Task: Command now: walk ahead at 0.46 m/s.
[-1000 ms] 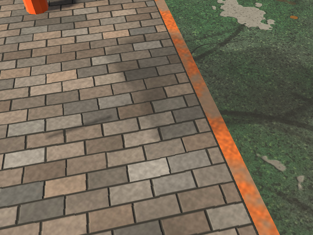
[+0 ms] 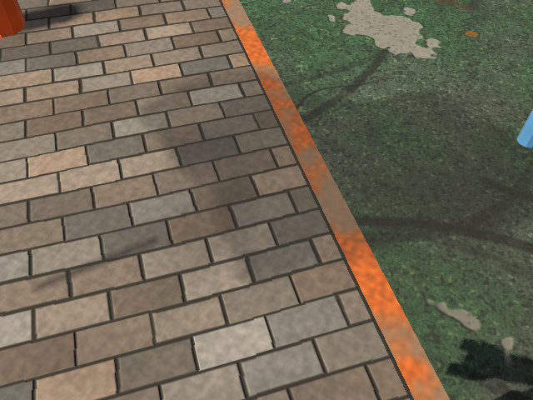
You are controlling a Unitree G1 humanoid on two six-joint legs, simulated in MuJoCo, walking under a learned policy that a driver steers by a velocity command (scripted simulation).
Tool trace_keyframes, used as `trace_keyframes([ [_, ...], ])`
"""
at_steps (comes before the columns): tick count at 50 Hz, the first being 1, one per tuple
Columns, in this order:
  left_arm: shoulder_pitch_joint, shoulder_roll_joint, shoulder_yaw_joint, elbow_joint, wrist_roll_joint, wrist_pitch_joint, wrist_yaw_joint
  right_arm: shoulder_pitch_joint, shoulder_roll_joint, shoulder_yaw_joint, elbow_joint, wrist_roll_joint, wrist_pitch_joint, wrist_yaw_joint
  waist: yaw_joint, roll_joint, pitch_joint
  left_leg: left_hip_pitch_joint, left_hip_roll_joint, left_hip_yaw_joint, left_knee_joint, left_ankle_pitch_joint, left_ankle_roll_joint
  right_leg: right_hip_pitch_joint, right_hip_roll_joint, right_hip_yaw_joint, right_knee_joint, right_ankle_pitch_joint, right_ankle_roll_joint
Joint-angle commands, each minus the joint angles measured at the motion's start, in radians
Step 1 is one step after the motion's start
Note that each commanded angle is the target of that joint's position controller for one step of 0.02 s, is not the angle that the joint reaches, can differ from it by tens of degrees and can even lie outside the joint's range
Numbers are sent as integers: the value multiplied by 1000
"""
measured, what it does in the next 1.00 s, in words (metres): walks ahead: right foot, then left foot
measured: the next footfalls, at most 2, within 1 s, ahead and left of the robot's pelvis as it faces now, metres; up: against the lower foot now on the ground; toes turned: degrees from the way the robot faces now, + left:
right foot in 0.10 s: +0.27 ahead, -0.13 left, +0.00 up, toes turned -2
left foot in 0.66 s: +0.58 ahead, +0.10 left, +0.00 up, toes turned +3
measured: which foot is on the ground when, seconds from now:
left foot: down 0.00-0.12, up 0.14-0.64, down 0.66-1.00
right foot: up 0.00-0.08, down 0.10-0.68, up 0.70-1.00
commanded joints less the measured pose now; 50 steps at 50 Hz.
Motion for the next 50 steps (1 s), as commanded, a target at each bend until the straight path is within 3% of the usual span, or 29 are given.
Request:
trace_keyframes([
  [1, -147, 55, 1, -102, -4, -21, -19, 40, -174, -38, -21, 11, 1, -8, 33, 108, 146, -74, 285, -100, -33, 401, 135, -1, 22, -8, -79, 3, -30],
  [3, -81, 97, 18, -95, -2, -25, -23, 14, -198, -48, -33, 7, 8, -8, 89, 133, 78, -21, 296, -81, 77, 683, 113, 127, 63, -30, -94, -54, -63],
  [4, 22, 131, 37, -69, -2, -25, -21, -2, -208, -52, -39, 1, 16, -8, 149, 154, 2, -18, 283, -60, 207, 871, 99, 269, 99, -53, -84, -79, -85],
  [5, 201, 173, 62, -14, -5, -21, -14, -16, -196, -47, -50, -4, 24, -7, 234, 152, -103, -89, 238, -28, 416, 932, 71, 502, 117, -61, -87, -81, -114],
  [6, 385, 246, 82, 25, 7, -15, -2, -8, -161, -31, -77, -20, 24, -4, 284, 45, -244, -339, 180, -2, 743, 624, 41, 828, -75, 170, -63, -141, -178],
  [7, 444, 293, 85, 51, 22, -13, -10, 129, 5, 10, -80, -7, 0, 10, 188, -248, -413, -684, -30, -60, 1098, -178, -14, 1100, -313, 715, -245, -430, -344],
  [8, 406, 199, 58, 48, 16, -17, -12, 43, -97, -13, -82, 23, -32, 16, 221, -170, -349, -792, 3, -193, 1227, -240, 12, 1045, -286, 802, -359, -505, -305],
  [9, 306, 158, 45, 34, 12, -23, -10, -65, -156, -30, -124, 47, -50, 17, 196, -135, -182, -869, 54, -160, 1250, -164, 30, 900, -261, 635, -368, -427, -257],
  [10, 213, 131, 34, 13, 16, -30, -11, -123, -167, -32, -139, 43, -58, 9, 161, -24, -112, -822, 112, -141, 1203, -59, 37, 733, -229, 498, -391, -283, -233],
  [11, 161, 106, 27, 8, 29, -36, -16, -145, -164, -42, -141, 27, -53, 1, 125, 9, -68, -765, 149, -129, 1142, 3, 35, 598, -193, 395, -413, -173, -217],
  [13, 144, 68, 15, 23, 39, -41, -22, -97, -121, -45, -135, 20, -23, -2, 69, -28, -52, -668, 186, -135, 1071, 42, 36, 478, -145, 287, -465, -125, -211],
  [14, 162, 74, 15, 35, 35, -42, -20, -93, -106, -45, -137, 19, -12, -3, 61, -31, -35, -664, 193, -127, 1037, 40, 31, 446, -136, 254, -488, -114, -220],
  [16, 197, 107, 20, 53, 33, -43, -7, -157, -116, -50, -165, 12, 2, -6, 60, -24, 11, -721, 205, -113, 953, 93, 10, 413, -131, 208, -528, -101, -230],
  [20, 275, 138, 25, 72, 30, -32, 22, -322, -121, -54, -222, -1, -3, 0, 100, -8, 46, -828, 198, -95, 699, 318, -23, 472, -112, 147, -545, -49, -209],
  [24, 357, 153, 26, 95, 17, -24, 31, -471, -100, -41, -262, 7, -12, 16, 152, -11, 64, -775, 146, -44, 481, 445, -25, 521, -91, 84, -540, -36, -178],
  [28, 426, 160, 32, 128, 12, -2, 33, -569, -109, -33, -308, 15, -20, 40, 175, -14, 88, -821, 128, -48, 387, 370, -4, 682, -151, 92, -472, 6, -173],
  [31, 404, 182, 42, 127, 12, 14, 38, -524, -148, -45, -315, 18, -29, 54, 125, -46, 47, -719, 93, -28, 347, 254, 36, 755, -182, 94, -373, 209, -146],
  [32, 378, 189, 44, 120, 12, 20, 38, -441, -175, -60, -295, 17, -31, 53, 73, -61, -8, -588, 57, 3, 335, 237, 56, 749, -163, 73, -276, 388, -130],
  [33, 364, 168, 35, 111, 17, 24, 37, -269, -222, -86, -241, 15, -31, 47, -5, -49, -111, -355, 37, 17, 332, 256, 87, 689, -109, 33, -84, 472, -103],
  [34, 375, 133, 18, 85, 35, 23, 38, -74, -300, -108, -200, 2, -28, 37, -63, 52, -267, -30, 218, -189, 365, 269, 154, 471, -46, -13, 234, 214, -68],
  [35, 500, -8, -20, 84, 30, -2, 25, -19, -356, -117, -175, -4, -21, 42, 14, 322, -387, 289, 433, -686, 234, 61, 314, 65, 152, 9, 574, -487, -3],
  [36, 443, 94, 0, 95, 5, -28, 20, -34, -258, -89, -183, 3, -22, 43, -21, 238, -370, 280, 417, -763, 158, -32, 290, -50, 112, 150, 702, -584, -22],
  [37, 346, 151, 16, 62, -18, -44, 17, -123, -215, -76, -200, 6, -25, 39, -9, 194, -222, 154, 386, -603, 146, 23, 243, -117, 60, 133, 718, -505, -39],
  [38, 289, 152, 17, 50, -17, -49, 24, -205, -192, -68, -220, 0, -27, 38, 21, 103, -144, 2, 350, -478, 122, 138, 219, -83, 5, 104, 677, -408, -40],
  [39, 260, 145, 24, 46, -1, -44, 30, -255, -168, -62, -226, -10, -30, 42, 50, 68, -87, -127, 317, -395, 92, 227, 208, -39, -28, 94, 613, -348, -36],
  [41, 296, 104, 26, 53, 7, -17, 32, -270, -133, -50, -216, -19, -34, 48, 101, 95, -64, -242, 274, -303, 34, 283, 198, 57, -61, 98, 542, -294, -33],
  [43, 290, 78, 24, 47, 11, 3, 35, -242, -156, -56, -199, -10, -38, 43, 115, 91, -32, -287, 265, -246, -6, 322, 212, 48, -73, 85, 473, -268, -17],
  [46, 178, 84, 28, 6, 24, 9, 37, -194, -190, -64, -180, -9, -33, 24, 95, 71, 9, -271, 259, -197, -40, 351, 210, -46, -77, 76, 315, -126, 12],
  [50, 43, 62, 19, -32, 20, -1, 25, -139, -195, -63, -160, 0, -23, 10, 57, 84, 36, -260, 213, -108, -52, 346, 168, -12, -40, 39, 67, 74, 17],
])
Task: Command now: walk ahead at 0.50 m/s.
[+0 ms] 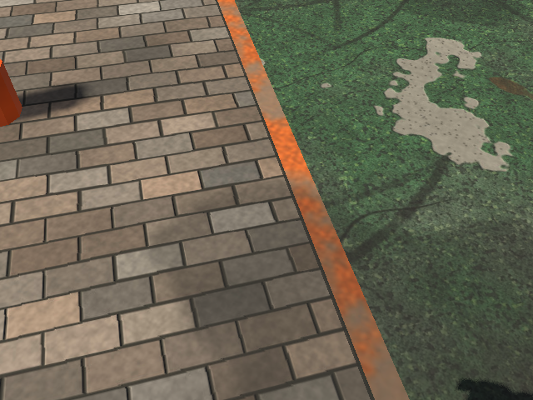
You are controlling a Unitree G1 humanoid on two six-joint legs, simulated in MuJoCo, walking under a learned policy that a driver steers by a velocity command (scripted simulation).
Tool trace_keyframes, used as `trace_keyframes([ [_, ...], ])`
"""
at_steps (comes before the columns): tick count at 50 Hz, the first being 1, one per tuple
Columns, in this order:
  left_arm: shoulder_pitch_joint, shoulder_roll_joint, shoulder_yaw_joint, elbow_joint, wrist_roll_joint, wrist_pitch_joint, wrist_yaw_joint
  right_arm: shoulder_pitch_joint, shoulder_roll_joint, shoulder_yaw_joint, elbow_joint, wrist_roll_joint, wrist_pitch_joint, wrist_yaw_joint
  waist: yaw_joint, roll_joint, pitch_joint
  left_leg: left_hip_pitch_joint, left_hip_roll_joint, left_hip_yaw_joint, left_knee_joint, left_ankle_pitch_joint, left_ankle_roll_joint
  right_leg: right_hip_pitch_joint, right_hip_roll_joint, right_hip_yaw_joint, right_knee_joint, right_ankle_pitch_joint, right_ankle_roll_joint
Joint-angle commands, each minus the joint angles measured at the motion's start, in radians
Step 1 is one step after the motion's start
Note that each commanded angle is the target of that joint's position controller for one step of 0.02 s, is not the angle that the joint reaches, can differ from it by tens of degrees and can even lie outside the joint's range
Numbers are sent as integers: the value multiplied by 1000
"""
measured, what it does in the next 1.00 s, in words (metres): walks ahead, turning left: right foot, then left foot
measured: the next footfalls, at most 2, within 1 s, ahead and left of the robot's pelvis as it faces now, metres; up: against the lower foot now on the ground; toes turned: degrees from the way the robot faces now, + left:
right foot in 0.22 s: +0.31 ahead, -0.16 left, +0.00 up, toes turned -3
left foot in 0.80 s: +0.61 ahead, +0.09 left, +0.00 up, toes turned +13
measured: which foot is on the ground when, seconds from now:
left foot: down 0.00-0.24, up 0.26-0.78, down 0.80-1.00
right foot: up 0.00-0.20, down 0.22-0.82, up 0.84-1.00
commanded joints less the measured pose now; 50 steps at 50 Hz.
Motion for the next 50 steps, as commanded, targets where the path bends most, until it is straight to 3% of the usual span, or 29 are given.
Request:
trace_keyframes([
  [1, -86, 26, -2, -64, -3, -12, -9, 1, -161, -30, -44, 9, -10, -13, 6, 93, 55, -50, 246, -119, -115, 192, 127, 36, 28, -35, -157, 139, 6],
  [5, -191, 31, -9, -104, -12, -19, -29, 70, -167, -34, -7, 15, 6, -16, -23, 96, 88, 78, 295, -121, -72, 198, 124, 9, 48, -38, -258, 103, -11],
  [7, -206, 46, -7, -121, -14, -26, -42, 73, -176, -41, 3, 18, 17, -20, -10, 105, 88, 145, 328, -131, -28, 252, 113, 12, 55, -35, -290, 35, -35],
  [9, -143, 78, 6, -111, -14, -31, -47, 46, -192, -47, -2, 19, 26, -24, 37, 128, 46, 173, 336, -125, 52, 434, 92, 128, 89, -60, -310, -35, -63],
  [10, -45, 105, 23, -84, -12, -32, -46, 22, -193, -47, -8, 19, 31, -24, 95, 135, -14, 159, 309, -97, 165, 597, 74, 274, 124, -92, -327, -40, -84],
  [11, 131, 155, 49, -28, -8, -31, -39, 15, -167, -37, -17, 14, 35, -25, 167, 115, -122, 71, 253, -58, 367, 622, 45, 524, 123, -85, -313, -16, -116],
  [12, 314, 236, 69, 7, 4, -27, -28, 36, -132, -19, -44, -8, 33, -26, 208, -32, -276, -158, 179, -9, 706, 282, 7, 834, -86, 169, -293, -7, -184],
  [13, 339, 269, 71, 25, 3, -24, -37, 159, 0, 15, -39, 3, 8, -12, 131, -285, -384, -533, -2, -80, 1004, -395, -43, 1108, -267, 646, -445, -217, -340],
  [14, 307, 172, 44, 14, -7, -26, -38, 75, -118, -10, -36, 29, -15, -8, 166, -159, -312, -645, 54, -192, 1110, -412, -24, 1059, -229, 645, -501, -322, -295],
  [15, 219, 131, 32, -4, -8, -30, -33, -20, -160, -22, -67, 47, -29, -6, 153, -114, -177, -698, 104, -167, 1109, -316, -7, 925, -199, 489, -517, -270, -250],
  [16, 140, 112, 24, -21, 0, -32, -34, -65, -156, -23, -73, 43, -32, -14, 119, -23, -109, -653, 158, -141, 1062, -218, -8, 776, -165, 380, -544, -161, -229],
  [17, 95, 85, 17, -26, 9, -33, -36, -86, -149, -31, -74, 27, -25, -20, 91, -3, -56, -609, 187, -133, 1003, -163, -13, 657, -130, 298, -573, -78, -220],
  [19, 87, 61, 9, -15, 19, -38, -39, -45, -107, -31, -68, 22, 0, -21, 46, -36, -45, -515, 217, -138, 939, -114, -18, 555, -96, 217, -628, -27, -216],
  [20, 98, 69, 12, -7, 16, -41, -36, -35, -89, -30, -63, 25, 11, -21, 37, -35, -35, -514, 224, -134, 912, -105, -24, 534, -94, 176, -649, -7, -221],
  [23, 141, 109, 23, 17, 22, -45, -16, -115, -91, -33, -91, 22, 28, -22, 48, -11, 16, -611, 230, -147, 802, 23, -45, 535, -98, 89, -696, 39, -218],
  [29, 183, 116, 20, 34, 17, -41, 7, -275, -68, -24, -148, 20, 21, 2, 98, -9, 58, -601, 176, -105, 506, 297, -40, 577, -62, -98, -725, 79, -154],
  [34, 258, 131, 26, 66, 7, -11, 12, -394, -55, -10, -222, 22, 21, 34, 136, 7, 99, -676, 153, -55, 398, 206, -11, 785, -126, -157, -649, 205, -142],
  [37, 221, 169, 38, 47, 0, 12, 24, -364, -89, -24, -255, 23, 23, 54, 87, -39, 49, -564, 90, 25, 389, 51, 32, 840, -145, -201, -493, 606, -112],
  [38, 208, 183, 42, 38, 0, 21, 30, -295, -115, -39, -248, 22, 26, 56, 45, -62, -1, -460, 51, 54, 398, 5, 52, 836, -141, -216, -381, 769, -99],
  [39, 187, 187, 41, 27, -1, 29, 35, -154, -158, -64, -218, 25, 28, 54, -34, -54, -75, -270, 10, 66, 350, 35, 83, 785, -113, -240, -195, 817, -74],
  [40, 184, 180, 35, 8, 3, 25, 38, 15, -236, -100, -182, 24, 33, 37, -110, 10, -168, 34, 66, -72, 313, 64, 136, 576, -73, -244, 77, 610, -35],
  [41, 278, 32, -11, -38, 35, -5, 15, 67, -341, -122, -173, 29, 35, 23, -26, 266, -274, 425, 331, -594, 271, -24, 319, 109, 119, -204, 463, -246, 32],
  [42, 218, 71, -10, -54, 3, -55, -4, 89, -287, -99, -191, 20, 30, 21, -54, 221, -390, 528, 421, -905, 104, -96, 382, -56, 194, 18, 620, -549, 22],
  [43, 111, 127, 7, -85, -34, -83, -16, 59, -225, -83, -191, 10, 24, 18, -76, 171, -267, 459, 377, -746, 92, -44, 315, -147, 128, 63, 619, -473, -8],
  [44, 75, 122, 3, -96, -34, -94, -14, -9, -188, -73, -206, 13, 18, 17, -41, 91, -175, 310, 333, -606, 90, 33, 275, -128, 81, 54, 535, -385, -22],
  [45, 65, 122, 11, -90, -10, -92, -6, -82, -158, -63, -224, 14, 17, 18, 5, 28, -104, 146, 293, -507, 73, 127, 249, -63, 49, 43, 439, -341, -14],
  [46, 78, 132, 21, -90, 3, -78, -1, -125, -135, -54, -242, 7, 15, 16, 43, 36, -77, 34, 266, -450, 48, 196, 239, 17, 26, 45, 380, -313, -5],
  [48, 101, 112, 24, -100, 14, -50, 2, -140, -149, -55, -256, 9, 16, 9, 78, 55, -53, -79, 241, -409, 12, 244, 242, 81, 18, 35, 289, -295, 25],
  [50, 60, 89, 20, -122, 23, -34, 8, -115, -184, -64, -257, 12, 14, -5, 75, 66, -28, -148, 220, -357, -7, 280, 238, 82, 29, 12, 173, -220, 57],
])
Over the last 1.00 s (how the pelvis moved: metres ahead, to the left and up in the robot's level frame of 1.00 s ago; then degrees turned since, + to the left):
0.58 0.02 0.01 0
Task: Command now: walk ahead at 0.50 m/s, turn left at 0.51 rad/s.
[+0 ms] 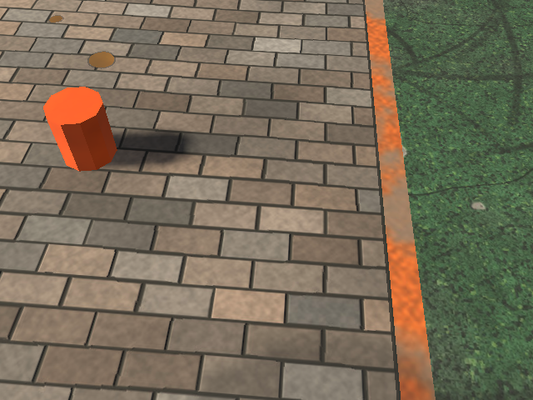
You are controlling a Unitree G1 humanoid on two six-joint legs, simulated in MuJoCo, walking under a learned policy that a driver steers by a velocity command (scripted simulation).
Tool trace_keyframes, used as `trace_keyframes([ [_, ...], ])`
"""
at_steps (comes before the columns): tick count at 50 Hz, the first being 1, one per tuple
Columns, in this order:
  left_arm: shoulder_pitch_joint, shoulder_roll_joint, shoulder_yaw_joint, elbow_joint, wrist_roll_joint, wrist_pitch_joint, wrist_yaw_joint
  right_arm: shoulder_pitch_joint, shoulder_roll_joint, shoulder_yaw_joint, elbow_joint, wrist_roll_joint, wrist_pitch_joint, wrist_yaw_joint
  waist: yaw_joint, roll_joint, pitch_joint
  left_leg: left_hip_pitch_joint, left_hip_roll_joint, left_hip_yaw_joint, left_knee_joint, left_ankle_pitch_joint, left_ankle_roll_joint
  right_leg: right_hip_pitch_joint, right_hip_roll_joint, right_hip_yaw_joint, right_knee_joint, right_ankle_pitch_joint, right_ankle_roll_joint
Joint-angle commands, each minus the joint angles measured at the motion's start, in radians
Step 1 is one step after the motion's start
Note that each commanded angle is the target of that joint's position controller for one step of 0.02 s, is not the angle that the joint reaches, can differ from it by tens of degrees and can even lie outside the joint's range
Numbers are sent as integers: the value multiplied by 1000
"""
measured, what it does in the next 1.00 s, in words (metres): walks ahead, turning right: right foot, then left foot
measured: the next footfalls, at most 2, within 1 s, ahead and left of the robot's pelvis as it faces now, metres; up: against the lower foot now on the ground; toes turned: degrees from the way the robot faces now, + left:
right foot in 0.28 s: +0.36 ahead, -0.14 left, +0.00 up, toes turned +4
left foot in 0.76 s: +0.39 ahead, +0.08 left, +0.00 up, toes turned -15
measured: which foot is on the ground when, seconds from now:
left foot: down 0.00-0.30, up 0.32-0.74, down 0.76-1.00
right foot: up 0.00-0.26, down 0.28-0.76, up 0.78-1.00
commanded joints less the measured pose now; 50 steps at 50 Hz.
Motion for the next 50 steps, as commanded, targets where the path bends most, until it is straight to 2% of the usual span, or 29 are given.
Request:
trace_keyframes([
  [1, 4, 69, 20, -62, 11, 11, 8, -22, -168, -38, -82, 3, -18, -23, 35, 55, -55, 23, 253, -234, -180, 264, 186, -45, -6, -17, -166, 135, 41],
  [5, -125, 34, 2, -92, 3, 4, -7, 46, -151, -31, -57, 6, -13, -32, -33, 94, -42, -1, 201, -155, -173, 169, 116, 48, 41, -42, -458, 433, 35],
  [9, -205, 69, 5, -128, -9, -8, -24, 105, -152, -28, -25, 8, -12, -28, -66, 106, -13, 127, 266, -220, -122, 121, 107, 12, 50, -26, -553, 416, 0],
  [10, -211, 80, 7, -135, -8, -12, -29, 114, -155, -29, -20, 7, -9, -30, -63, 107, -11, 173, 288, -242, -98, 139, 104, -1, 52, -24, -571, 376, -14],
  [12, -170, 97, 12, -127, 2, -20, -35, 103, -162, -30, -15, -3, 2, -38, -38, 128, -16, 257, 303, -233, -19, 344, 75, 14, 70, -46, -603, 311, -51],
  [13, -105, 111, 19, -108, 8, -24, -37, 83, -164, -29, -19, -5, 7, -41, -1, 133, -52, 277, 279, -203, 63, 520, 49, 100, 96, -73, -634, 326, -76],
  [14, 1, 137, 31, -76, 18, -29, -38, 69, -153, -23, -28, -8, 9, -43, 49, 119, -130, 262, 226, -156, 199, 638, 13, 259, 98, -78, -648, 458, -108],
  [15, 137, 185, 38, -53, 32, -31, -39, 62, -123, -8, -54, -25, 7, -47, 94, 38, -270, 125, 165, -109, 435, 446, -31, 523, -38, 72, -580, 789, -171],
  [16, 200, 235, 48, -32, 32, -15, -42, 235, -55, 14, -37, -24, -5, -39, 46, -236, -417, -208, 27, -41, 815, -237, -123, 883, -274, 406, -555, 1019, -378],
  [17, 217, 168, 34, -23, -11, 2, -48, 247, -116, 8, -23, -21, -11, -32, 63, -217, -462, -309, 32, -99, 917, -491, -141, 908, -294, 559, -632, 889, -406],
  [18, 136, 139, 25, -49, -25, 13, -46, 137, -164, -4, -48, -5, -9, -30, 75, -127, -317, -377, 85, -106, 955, -442, -148, 798, -243, 454, -646, 780, -353],
  [19, 73, 124, 19, -70, -15, 25, -40, 41, -162, -3, -72, -6, -4, -36, 72, -35, -234, -387, 115, -79, 919, -385, -152, 676, -197, 368, -663, 757, -313],
  [20, 38, 124, 17, -81, -11, 34, -36, -19, -160, -8, -93, -16, 4, -45, 62, 13, -157, -385, 132, -62, 866, -355, -158, 552, -167, 315, -687, 783, -304],
  [21, 36, 138, 21, -80, -4, 38, -30, -25, -153, -12, -108, -21, 14, -53, 37, -2, -145, -336, 147, -63, 813, -326, -156, 474, -143, 294, -708, 780, -294],
  [23, 26, 151, 30, -84, 2, 51, -26, 12, -111, -6, -111, -15, 30, -63, 2, -61, -146, -268, 140, -53, 692, -321, -162, 393, -102, 255, -734, 756, -283],
  [26, 30, 188, 48, -97, -5, 73, -9, 1, -105, -5, -115, -15, 44, -77, -1, -84, -186, -221, 115, -40, 556, -252, -182, 346, -86, 249, -747, 686, -282],
  [30, 23, 186, 54, -115, -21, 107, 13, -79, -104, -7, -135, -13, 59, -77, 19, -98, -168, -179, 95, -56, 434, -134, -188, 271, -43, 283, -776, 299, -236],
  [32, 29, 181, 55, -119, -20, 119, 19, -118, -104, -6, -150, -11, 54, -73, 32, -119, -139, -165, 84, -64, 364, -131, -186, 261, -30, 320, -778, 176, -225],
  [34, 40, 180, 56, -124, -19, 129, 22, -134, -112, -8, -160, -6, 39, -66, 40, -136, -129, -145, 73, -68, 282, -148, -180, 290, -31, 366, -752, 184, -220],
  [37, 19, 166, 52, -145, -29, 143, 27, -67, -125, -17, -142, 1, 12, -51, -8, -137, -133, 7, 83, -52, 4, -13, -147, 301, 9, 396, -664, 257, -172],
  [38, 45, 129, 40, -152, -27, 146, 29, -42, -173, -29, -140, -11, 10, -54, 1, -81, -161, 125, 201, -122, -37, 51, -105, 232, 53, 356, -575, 136, -123],
  [39, 98, 69, 26, -160, -18, 144, 27, -83, -245, -42, -164, -35, 21, -63, 57, 168, -158, 207, 421, -331, -55, 255, 2, 76, 184, 179, -350, -163, -60],
  [40, 95, 135, 44, -184, -15, 131, 23, -73, -240, -43, -164, -69, 27, -54, 50, 308, -149, 154, 541, -493, -74, 400, 143, -37, 220, 75, -140, -346, -16],
  [41, 121, 200, 65, -164, -12, 129, 19, -103, -190, -30, -181, -57, 25, -54, 54, 218, -139, 146, 523, -433, -62, 404, 159, -45, 166, 91, 6, -297, 13],
  [42, 133, 211, 75, -143, -20, 138, 20, -141, -150, -21, -187, -42, 25, -54, 62, 158, -117, 137, 450, -318, -41, 378, 112, -55, 153, 79, 67, -234, 34],
  [43, 143, 191, 75, -128, -21, 154, 27, -165, -139, -17, -193, -30, 29, -56, 68, 132, -108, 140, 397, -242, -29, 334, 75, -66, 142, 65, 109, -184, 54],
  [44, 136, 171, 70, -133, -21, 165, 27, -170, -137, -14, -192, -22, 32, -58, 58, 142, -91, 130, 385, -200, -27, 365, 75, -81, 137, 56, 146, -146, 72],
  [46, 92, 129, 57, -167, -29, 171, 20, -148, -147, -17, -184, -27, 41, -63, 39, 166, -76, 124, 352, -119, -43, 377, 85, -76, 124, 5, 99, -92, 92],
  [50, 15, 96, 39, -230, -27, 167, 2, -107, -184, -34, -173, -26, 58, -73, -6, 199, -116, 194, 388, -72, -42, 363, 109, -18, 78, -37, -105, -73, 99],
])
Over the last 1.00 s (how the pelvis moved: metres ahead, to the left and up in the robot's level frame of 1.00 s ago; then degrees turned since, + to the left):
0.57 0.02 -0.01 17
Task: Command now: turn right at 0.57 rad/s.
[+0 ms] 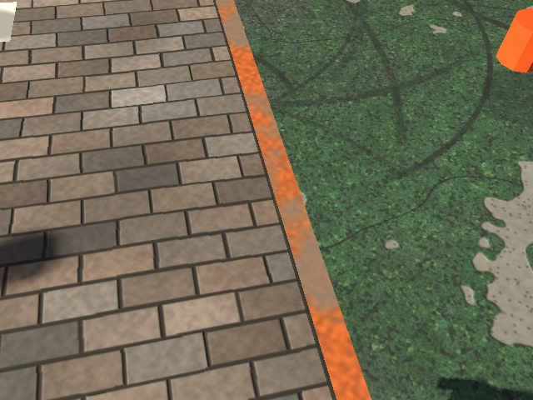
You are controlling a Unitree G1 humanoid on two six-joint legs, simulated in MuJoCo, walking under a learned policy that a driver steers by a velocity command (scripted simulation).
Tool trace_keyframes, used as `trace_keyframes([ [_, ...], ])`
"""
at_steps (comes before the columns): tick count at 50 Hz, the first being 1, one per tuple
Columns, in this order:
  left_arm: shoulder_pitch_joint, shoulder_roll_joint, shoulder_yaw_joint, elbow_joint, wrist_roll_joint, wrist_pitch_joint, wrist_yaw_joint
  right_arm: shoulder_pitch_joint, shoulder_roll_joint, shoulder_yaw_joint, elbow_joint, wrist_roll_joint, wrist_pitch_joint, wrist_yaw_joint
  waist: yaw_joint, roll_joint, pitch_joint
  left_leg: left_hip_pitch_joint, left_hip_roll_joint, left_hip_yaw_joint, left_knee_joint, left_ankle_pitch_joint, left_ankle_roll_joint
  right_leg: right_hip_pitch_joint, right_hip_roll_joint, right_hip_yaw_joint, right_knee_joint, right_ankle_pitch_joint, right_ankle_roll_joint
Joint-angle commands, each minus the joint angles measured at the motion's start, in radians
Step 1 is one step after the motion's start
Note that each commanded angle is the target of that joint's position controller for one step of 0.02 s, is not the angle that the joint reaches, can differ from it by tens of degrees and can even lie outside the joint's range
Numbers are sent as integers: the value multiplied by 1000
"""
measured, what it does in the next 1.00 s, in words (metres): steps on the spot: right foot, then left foot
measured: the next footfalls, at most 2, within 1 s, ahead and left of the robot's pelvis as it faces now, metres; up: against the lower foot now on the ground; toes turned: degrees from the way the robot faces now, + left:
right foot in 0.18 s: +0.03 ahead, -0.15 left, +0.00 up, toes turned -6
left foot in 0.52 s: +0.05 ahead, +0.09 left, +0.00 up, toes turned -7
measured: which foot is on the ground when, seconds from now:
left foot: down 0.00-0.18, up 0.20-0.50, down 0.52-1.00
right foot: up 0.00-0.16, down 0.18-1.00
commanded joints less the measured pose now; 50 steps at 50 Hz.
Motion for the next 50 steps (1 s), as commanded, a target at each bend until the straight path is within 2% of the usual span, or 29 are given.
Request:
trace_keyframes([
  [1, -53, 30, -3, -114, 3, -13, -15, -1, -200, -59, -56, 4, 0, -6, -28, 224, -124, 181, 241, -127, -92, 419, 214, -8, -36, -44, -133, 12, 2],
  [4, -50, 40, 0, -129, 7, -10, -27, 3, -221, -67, -48, 19, 1, 8, -32, 235, -127, 148, 255, -110, -78, 406, 214, 109, -21, -88, -272, 8, -31],
  [6, -20, 40, 3, -125, 9, -7, -33, -7, -225, -66, -39, 37, -1, 17, -9, 233, -122, 140, 256, -110, -38, 383, 195, 185, -6, -102, -424, 70, -69],
  [7, 24, 36, 5, -107, 11, -9, -35, -22, -218, -62, -35, 49, -1, 18, 20, 222, -123, 112, 241, -92, 5, 357, 167, 270, 11, -119, -565, 178, -98],
  [8, 50, 52, 10, -96, 15, -10, -32, 19, -186, -51, -13, 52, -5, 21, 27, 179, -125, 47, 209, -58, 61, 284, 109, 387, 13, -95, -685, 305, -128],
  [9, 73, 120, 24, -103, 16, -12, -19, 63, -125, -31, -9, 15, -10, 29, 2, -9, -173, -103, 132, 30, 235, 24, 9, 567, -147, 114, -697, 592, -173],
  [10, 37, 187, 26, -131, 36, -15, -11, 52, -80, -10, -47, -22, -16, 35, -16, -258, -166, -317, 20, 61, 430, -447, -74, 590, -387, 358, -668, 861, -352],
  [11, 67, 127, 12, -122, 60, -35, -18, -27, -153, -33, -52, 0, -11, 22, 66, -158, -196, -300, 31, -51, 574, -478, -84, 485, -404, 356, -690, 769, -445],
  [12, 30, 106, 1, -108, 61, -52, -22, -34, -176, -42, -46, 22, -2, 18, 42, -130, -148, -302, 37, -71, 630, -424, -77, 445, -339, 277, -702, 679, -412],
  [13, -21, 99, 0, -102, 48, -61, -21, -12, -173, -46, -22, 24, 6, 11, 19, -112, -122, -309, 39, -78, 630, -361, -74, 425, -282, 222, -709, 587, -360],
  [14, -56, 83, -7, -102, 36, -66, -19, 2, -178, -50, -6, 15, 16, 4, 10, -110, -103, -305, 43, -87, 626, -307, -78, 407, -261, 195, -713, 574, -333],
  [16, -86, 51, -23, -92, 36, -68, -13, 42, -161, -49, 13, 14, 22, 2, -18, -97, -109, -227, 25, -80, 635, -220, -90, 353, -228, 141, -715, 636, -328],
  [18, -97, 28, -29, -81, 36, -70, -9, 54, -129, -38, 22, 20, 20, 5, -20, -99, -117, -190, 31, -77, 525, -177, -93, 367, -205, 113, -712, 595, -320],
  [20, -89, 33, -28, -65, 36, -67, -7, 18, -106, -24, 17, 18, 18, 7, 4, -101, -107, -138, 31, -70, 386, -179, -90, 369, -203, 121, -710, 533, -321],
  [22, -73, 47, -26, -46, 38, -63, -9, 6, -114, -22, 15, 20, 17, 9, 21, -101, -100, -90, 22, -60, 290, -197, -86, 369, -217, 157, -709, 479, -336],
  [23, -74, 46, -28, -38, 37, -62, -10, 13, -118, -22, 20, 22, 15, 11, 21, -100, -94, -65, 18, -57, 237, -182, -82, 363, -220, 173, -709, 448, -338],
  [25, -95, 26, -38, -22, 26, -62, -13, 56, -106, -17, 43, 18, 9, 15, -17, -76, -79, 43, 5, -42, 32, -24, -62, 322, -195, 171, -694, 367, -304],
  [26, -70, 12, -44, -6, 24, -67, -15, 68, -116, -15, 50, 5, 4, 18, -24, -43, -79, 122, 19, -67, -48, 118, -46, 288, -171, 163, -691, 315, -261],
  [27, -43, -3, -49, 4, 38, -75, -18, 77, -158, -19, 47, -4, 1, 16, -4, 16, -94, 190, 84, -135, -39, 281, -24, 253, -128, 135, -663, 241, -211],
  [28, 1, 7, -41, 9, 44, -83, -26, 58, -220, -35, 60, 8, 1, 15, 55, 131, -88, 165, 94, -122, 24, 247, 14, 245, -59, 68, -668, 180, -176],
  [29, -47, 15, -42, 15, 47, -81, -24, 42, -169, -29, 61, 14, -2, 24, 17, 135, -81, 75, 73, -118, 3, 90, 31, 308, -29, 28, -645, 155, -146],
  [30, -82, 21, -39, 15, 41, -76, -21, 32, -133, -18, 63, 6, -8, 28, 7, 122, -58, 35, 62, -115, -18, 25, 20, 323, -28, 23, -627, 155, -141],
  [31, -90, 7, -40, 18, 38, -69, -15, 21, -125, -14, 67, -1, -13, 27, 8, 120, -52, 18, 54, -109, -25, 15, 6, 330, -35, 26, -621, 172, -147],
  [32, -87, 7, -40, 24, 37, -60, -11, 19, -116, -10, 69, 0, -19, 27, 5, 123, -38, 18, 47, -102, -25, 25, -4, 320, -37, 32, -621, 191, -151],
  [34, -70, 1, -39, 40, 38, -55, -8, 38, -112, -6, 83, 3, -28, 24, 4, 100, -38, 28, 41, -93, -13, 33, -11, 317, -40, 34, -623, 208, -156],
  [41, -41, -5, -35, 111, 32, -60, -1, 47, -110, 1, 120, 8, -25, 11, -1, 45, -32, 44, 28, -86, -5, 45, -6, 320, -39, 28, -623, 251, -141],
  [50, -20, 0, -35, 200, 28, -60, 10, 51, -95, 8, 183, 10, -22, 11, 4, 36, -25, 46, 10, -72, -14, 57, -4, 344, -40, 22, -625, 286, -136],
])
Over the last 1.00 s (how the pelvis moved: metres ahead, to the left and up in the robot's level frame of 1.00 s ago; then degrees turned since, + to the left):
0.30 -0.03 0.00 -18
